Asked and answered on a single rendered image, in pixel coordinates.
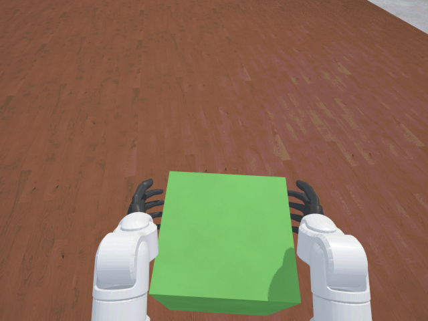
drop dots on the carton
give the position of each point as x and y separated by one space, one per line
225 245

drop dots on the right robot forearm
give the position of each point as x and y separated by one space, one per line
338 270

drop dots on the left robot hand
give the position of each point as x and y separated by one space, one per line
138 200

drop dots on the right robot hand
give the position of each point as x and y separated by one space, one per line
309 198

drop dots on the left robot forearm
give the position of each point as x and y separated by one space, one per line
121 270

